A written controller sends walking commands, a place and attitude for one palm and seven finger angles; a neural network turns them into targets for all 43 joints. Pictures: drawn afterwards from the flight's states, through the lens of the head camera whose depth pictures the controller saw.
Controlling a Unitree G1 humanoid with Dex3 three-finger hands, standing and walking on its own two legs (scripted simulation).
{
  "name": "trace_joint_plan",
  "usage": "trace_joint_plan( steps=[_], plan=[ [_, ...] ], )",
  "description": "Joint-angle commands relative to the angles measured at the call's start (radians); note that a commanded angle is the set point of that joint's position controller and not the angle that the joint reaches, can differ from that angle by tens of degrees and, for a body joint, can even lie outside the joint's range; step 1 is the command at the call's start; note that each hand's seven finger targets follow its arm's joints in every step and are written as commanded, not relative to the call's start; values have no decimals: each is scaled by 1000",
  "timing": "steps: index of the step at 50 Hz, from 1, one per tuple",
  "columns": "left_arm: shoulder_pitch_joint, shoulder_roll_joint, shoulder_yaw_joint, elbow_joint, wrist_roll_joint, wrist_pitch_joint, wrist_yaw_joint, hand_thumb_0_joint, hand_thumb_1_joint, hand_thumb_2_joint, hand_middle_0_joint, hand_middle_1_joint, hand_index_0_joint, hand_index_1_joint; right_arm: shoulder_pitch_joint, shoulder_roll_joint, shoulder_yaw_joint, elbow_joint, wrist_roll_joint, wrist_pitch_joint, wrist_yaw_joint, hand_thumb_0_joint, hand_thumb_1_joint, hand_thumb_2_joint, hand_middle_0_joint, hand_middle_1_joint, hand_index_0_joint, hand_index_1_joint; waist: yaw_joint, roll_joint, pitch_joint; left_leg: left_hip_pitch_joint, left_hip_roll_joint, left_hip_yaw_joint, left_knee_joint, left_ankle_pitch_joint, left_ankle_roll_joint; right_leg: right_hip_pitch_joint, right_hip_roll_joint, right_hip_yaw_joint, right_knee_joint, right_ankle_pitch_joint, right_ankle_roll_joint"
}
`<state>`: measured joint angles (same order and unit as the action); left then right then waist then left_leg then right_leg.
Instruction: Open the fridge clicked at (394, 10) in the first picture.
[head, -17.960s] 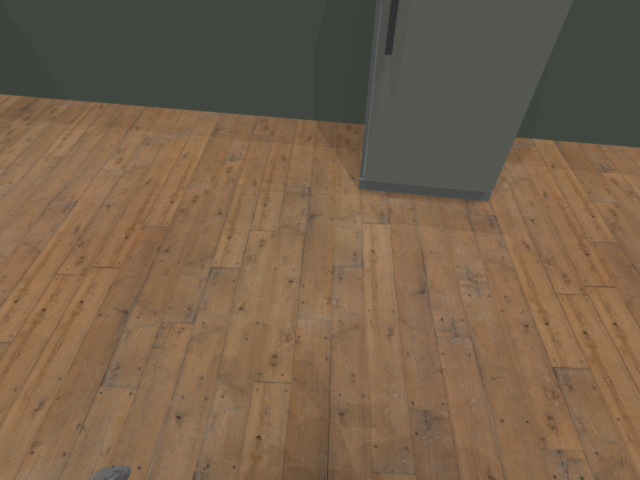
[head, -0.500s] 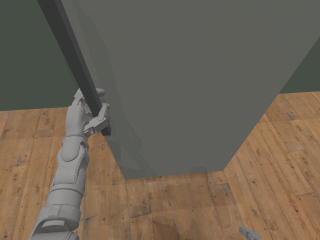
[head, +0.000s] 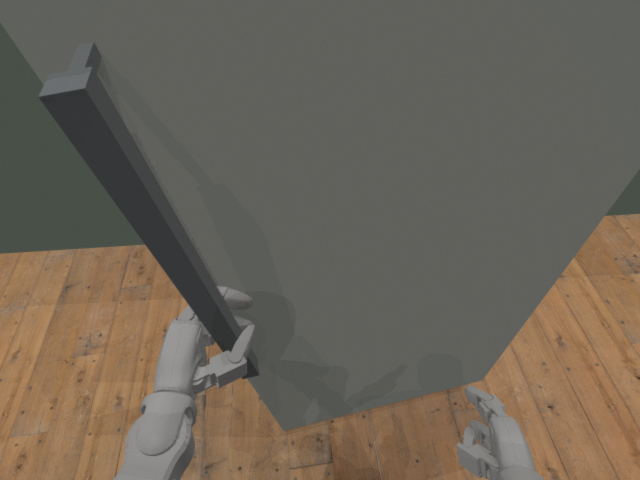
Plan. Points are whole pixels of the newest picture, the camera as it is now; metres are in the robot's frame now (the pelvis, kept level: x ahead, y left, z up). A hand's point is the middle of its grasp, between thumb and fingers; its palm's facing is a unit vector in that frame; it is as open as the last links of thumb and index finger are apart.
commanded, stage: walk backward, drawing the door open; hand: left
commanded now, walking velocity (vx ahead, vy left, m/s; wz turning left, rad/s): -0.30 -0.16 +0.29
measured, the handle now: (199, 272) +0.30 +0.13 +0.14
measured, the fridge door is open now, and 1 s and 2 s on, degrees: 11 35 72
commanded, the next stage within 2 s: stop walking and hold the door back in 2.00 s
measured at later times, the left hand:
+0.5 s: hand (263, 411) +0.19 +0.07 +0.04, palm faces +0.28 -0.94 -0.20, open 6.5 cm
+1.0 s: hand out of the picture +0.08 -0.02 +0.04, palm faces +0.64 -0.72 -0.27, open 6.5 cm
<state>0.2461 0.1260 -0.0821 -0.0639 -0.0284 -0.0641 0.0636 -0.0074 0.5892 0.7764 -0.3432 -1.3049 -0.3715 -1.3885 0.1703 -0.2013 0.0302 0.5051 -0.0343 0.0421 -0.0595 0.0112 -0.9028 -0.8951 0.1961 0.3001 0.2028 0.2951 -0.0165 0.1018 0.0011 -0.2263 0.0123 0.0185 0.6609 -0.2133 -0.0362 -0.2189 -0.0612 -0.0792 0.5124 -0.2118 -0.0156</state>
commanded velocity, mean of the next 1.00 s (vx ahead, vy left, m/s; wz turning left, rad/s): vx -0.21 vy -0.33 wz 0.69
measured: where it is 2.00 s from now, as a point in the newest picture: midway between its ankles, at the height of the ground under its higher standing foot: outside the picture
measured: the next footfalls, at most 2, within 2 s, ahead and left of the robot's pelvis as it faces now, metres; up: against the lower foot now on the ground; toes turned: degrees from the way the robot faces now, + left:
left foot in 0.16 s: +0.08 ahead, +0.12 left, +0.00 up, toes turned +2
right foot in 0.36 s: +0.07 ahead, -0.12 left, +0.00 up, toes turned +7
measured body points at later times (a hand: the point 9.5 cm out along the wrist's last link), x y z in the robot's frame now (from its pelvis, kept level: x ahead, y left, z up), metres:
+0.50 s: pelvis -0.02 -0.10 -0.02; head -0.02 -0.13 +0.43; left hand +0.17 +0.12 +0.06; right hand +0.16 -0.28 -0.14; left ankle -0.04 +0.06 -0.70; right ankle +0.03 -0.12 -0.75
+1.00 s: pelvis -0.05 -0.29 -0.03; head +0.00 -0.30 +0.41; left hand +0.04 +0.01 +0.06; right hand +0.21 -0.37 -0.15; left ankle -0.15 -0.08 -0.72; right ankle +0.08 -0.34 -0.75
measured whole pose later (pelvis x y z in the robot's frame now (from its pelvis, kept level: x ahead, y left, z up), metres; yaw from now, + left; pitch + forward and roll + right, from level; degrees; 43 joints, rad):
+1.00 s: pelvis -0.05 -0.29 -0.03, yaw +37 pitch -2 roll +0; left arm 0.25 0.16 0.01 -0.16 0.01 -0.08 0.09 -0.02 0.61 0.81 -0.42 -1.36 -0.29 -1.40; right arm 0.17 -0.18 0.00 0.65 -0.01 -0.12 -0.08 0.01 -0.90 -0.89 0.20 0.30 0.21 0.30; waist -0.02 0.09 0.10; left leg -0.44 0.11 -0.17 0.83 -0.44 -0.05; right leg -0.40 -0.03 -0.05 0.65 -0.21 0.01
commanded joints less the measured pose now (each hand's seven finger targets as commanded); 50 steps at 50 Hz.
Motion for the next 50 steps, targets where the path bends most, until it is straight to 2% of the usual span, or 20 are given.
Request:
trace_joint_plan(
  steps=[1,3,6,7,9,16,21,25,28,32,33,34,35,36,38,41,44,46,47,50],
  plan=[
    [-37,115,118,-208,23,-98,15,0,900,900,-450,-1400,-450,-1400,-105,-59,-16,-165,17,-78,-35,0,-900,-900,200,300,200,300,103,-443,-169,-490,-113,-48,337,-313,25,482,-234,133,7,1255,-147],
    [-91,55,61,-250,41,-94,9,0,900,900,-450,-1400,-450,-1400,-93,-51,6,-134,-2,-78,-29,0,-900,-900,200,300,200,300,57,-286,-184,-409,-34,-80,173,-191,31,393,-230,112,53,1046,-127],
    [-109,33,3,-311,20,-96,5,0,900,900,-450,-1400,-450,-1400,-65,-76,-5,-105,6,-57,-48,0,-900,-900,200,300,200,300,-17,-106,-313,160,13,17,-278,435,34,52,-22,-79,151,453,12],
    [-96,18,-50,-324,12,-87,11,0,900,900,-450,-1400,-450,-1400,-52,-124,-30,-108,15,-60,-47,0,-900,-900,200,300,200,300,-26,52,-345,358,195,-195,-296,850,114,-151,66,-58,367,-41,49],
    [-39,9,-48,-320,54,-68,45,0,900,900,-450,-1400,-450,-1400,-56,-124,-37,-122,-10,-66,-16,0,-900,-900,200,300,200,300,-25,75,-231,296,283,-426,-324,954,224,-261,119,58,533,-386,61],
    [-10,58,16,-320,48,-34,51,0,900,900,-450,-1400,-450,-1400,-123,-83,-27,-82,-10,-93,-24,0,-900,-900,200,300,200,300,-15,51,-173,-65,221,-337,-331,177,160,15,63,123,-16,-97,30],
    [-28,96,73,-263,45,-20,51,0,900,900,-450,-1400,-450,-1400,-119,-53,-42,-37,21,-110,-42,0,-900,-900,200,300,200,300,6,-305,-136,-156,-42,18,320,-243,15,-185,-218,238,-336,-200,-114],
    [-72,74,53,-238,59,-50,21,0,900,900,-450,-1400,-450,-1400,-93,-33,-33,-12,-10,-152,-62,0,-900,-900,200,300,200,300,-3,-197,-131,-264,4,51,498,-228,-6,-39,-198,52,-209,231,-176],
    [-79,70,38,-258,57,-61,22,0,900,900,-450,-1400,-450,-1400,-69,-38,-31,-14,-6,-175,-80,0,-900,-900,200,300,200,300,14,-227,-130,-216,19,73,347,-288,8,48,-212,47,-202,340,-145],
    [-123,56,11,-313,62,-63,22,0,900,900,-450,-1400,-450,-1400,29,-40,-29,-2,6,-200,-79,0,-900,-900,200,300,200,300,-35,-232,-200,-12,22,128,-50,-229,35,62,-118,-69,-125,444,58],
    [-134,41,-9,-327,58,-72,19,0,900,900,-450,-1400,-450,-1400,78,-43,-31,0,8,-208,-80,0,-900,-900,200,300,200,300,-75,-164,-208,132,46,98,-271,-109,60,-26,-47,-128,29,443,152],
    [-140,37,-27,-330,52,-86,13,0,900,900,-450,-1400,-450,-1400,89,-89,-47,-19,1,-214,-79,0,-900,-900,200,300,200,300,-110,41,-170,291,251,-219,-494,143,148,-275,46,-115,333,228,231],
    [-123,49,-14,-354,74,-101,18,0,900,900,-450,-1400,-450,-1400,0,-142,-64,-75,-32,-195,-70,0,-900,-900,200,300,200,300,-37,192,-169,287,563,-654,-425,568,280,-454,32,68,634,-245,165],
    [-72,85,36,-346,107,-113,27,0,900,900,-450,-1400,-450,-1400,-69,-178,-82,-88,-31,-180,-59,0,-900,-900,200,300,200,300,4,29,-149,260,589,-637,-386,614,292,-476,27,179,725,-260,105],
    [-126,82,43,-420,105,-113,6,0,900,900,-450,-1400,-450,-1400,-50,-118,-81,-48,-32,-194,-47,0,-900,-900,200,300,200,300,-20,79,-72,248,457,-497,-279,701,247,-566,23,158,645,-264,88],
    [-102,33,26,-325,79,-94,6,0,900,900,-450,-1400,-450,-1400,-46,-117,-83,-21,-10,-217,-36,0,-900,-900,200,300,200,300,2,109,-87,-40,277,-228,-295,291,124,-140,51,77,316,-131,74],
    [-128,64,46,-318,62,-97,14,0,900,900,-450,-1400,-450,-1400,-56,-105,-69,-30,24,-223,-35,0,-900,-900,200,300,200,300,-13,173,-78,-184,168,-175,-317,-163,102,65,101,-18,52,-118,91],
    [-139,131,98,-364,64,-110,22,0,900,900,-450,-1400,-450,-1400,-45,-59,-62,-17,36,-213,-28,0,-900,-900,200,300,200,300,-20,-34,-102,-161,34,-68,-108,-191,42,45,13,37,-156,-32,55],
    [-131,197,154,-406,66,-109,30,0,900,900,-450,-1400,-450,-1400,-67,-27,-57,-19,32,-209,-24,0,-900,-900,200,300,200,300,-19,-212,-112,-223,-28,28,99,-256,3,6,-146,148,-183,27,-16],
    [-59,205,204,-362,59,-87,25,0,900,900,-450,-1400,-450,-1400,-96,-18,-71,-13,19,-204,-51,0,-900,-900,200,300,200,300,24,-393,-181,-302,-7,-13,752,-363,3,-71,-291,301,-233,-99,-170]
  ],
)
